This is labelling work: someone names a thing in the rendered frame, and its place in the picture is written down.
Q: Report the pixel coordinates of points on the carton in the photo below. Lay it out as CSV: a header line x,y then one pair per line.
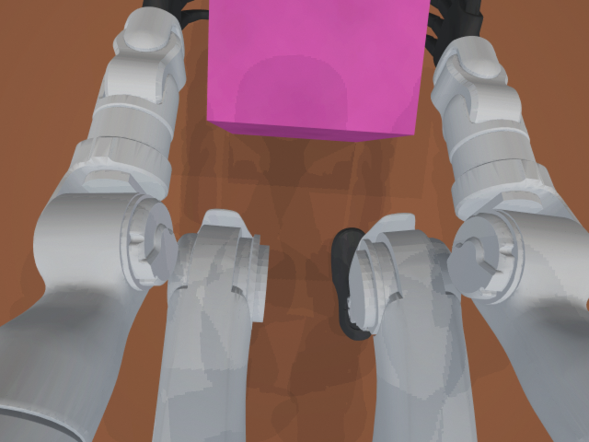
x,y
338,70

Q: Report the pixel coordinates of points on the robot right hand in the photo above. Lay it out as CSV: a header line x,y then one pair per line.
x,y
461,18

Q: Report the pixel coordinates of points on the robot right foot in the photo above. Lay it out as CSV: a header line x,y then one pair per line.
x,y
343,248

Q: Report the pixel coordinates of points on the robot left forearm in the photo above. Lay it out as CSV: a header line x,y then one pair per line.
x,y
134,119

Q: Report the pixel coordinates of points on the robot left hand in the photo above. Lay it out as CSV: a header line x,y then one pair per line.
x,y
174,7

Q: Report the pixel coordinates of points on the robot right shin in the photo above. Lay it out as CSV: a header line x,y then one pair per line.
x,y
401,222

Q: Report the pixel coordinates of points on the robot right forearm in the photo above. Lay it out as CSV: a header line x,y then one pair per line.
x,y
487,141

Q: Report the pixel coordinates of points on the right robot upper arm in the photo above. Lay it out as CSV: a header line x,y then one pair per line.
x,y
528,276

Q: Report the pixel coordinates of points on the left robot upper arm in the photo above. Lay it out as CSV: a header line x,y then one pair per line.
x,y
98,255

